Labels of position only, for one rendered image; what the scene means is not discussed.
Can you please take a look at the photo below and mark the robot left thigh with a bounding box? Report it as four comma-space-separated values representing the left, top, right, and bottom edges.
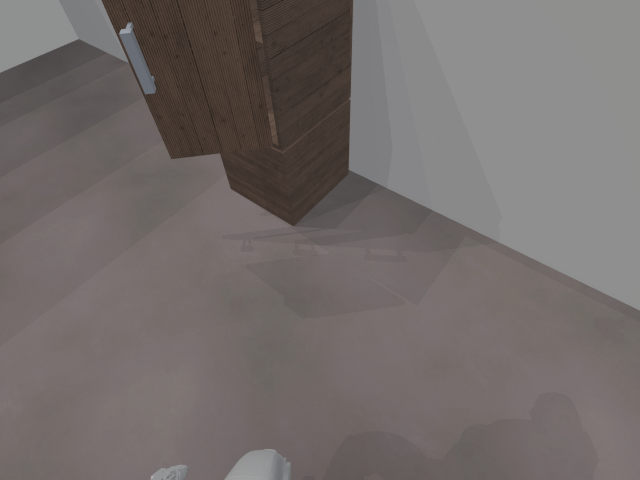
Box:
224, 450, 291, 480

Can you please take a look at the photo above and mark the handle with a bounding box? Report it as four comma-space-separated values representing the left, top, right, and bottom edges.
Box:
119, 22, 156, 94

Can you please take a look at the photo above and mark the cupboard door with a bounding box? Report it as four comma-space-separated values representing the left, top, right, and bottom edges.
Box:
102, 0, 273, 159

